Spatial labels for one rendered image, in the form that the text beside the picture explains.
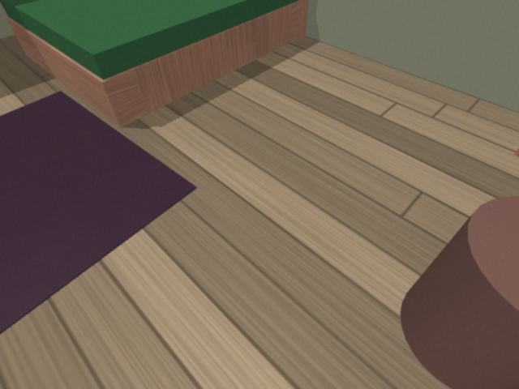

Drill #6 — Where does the bed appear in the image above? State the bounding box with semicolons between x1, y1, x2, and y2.
0;0;309;127

